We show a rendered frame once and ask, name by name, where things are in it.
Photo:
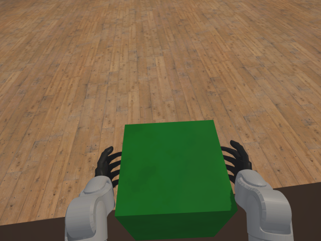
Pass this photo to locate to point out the right robot forearm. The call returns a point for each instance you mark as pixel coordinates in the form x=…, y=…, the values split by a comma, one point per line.
x=268, y=211

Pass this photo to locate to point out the carton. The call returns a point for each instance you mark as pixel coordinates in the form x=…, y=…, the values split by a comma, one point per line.
x=173, y=181

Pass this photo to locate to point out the robot left hand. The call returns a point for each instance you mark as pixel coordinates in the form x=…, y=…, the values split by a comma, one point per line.
x=104, y=167

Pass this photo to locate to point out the robot right hand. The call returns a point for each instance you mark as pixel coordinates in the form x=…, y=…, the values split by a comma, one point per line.
x=241, y=160

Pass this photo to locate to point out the left robot forearm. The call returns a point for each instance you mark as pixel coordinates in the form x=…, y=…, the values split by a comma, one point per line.
x=86, y=215

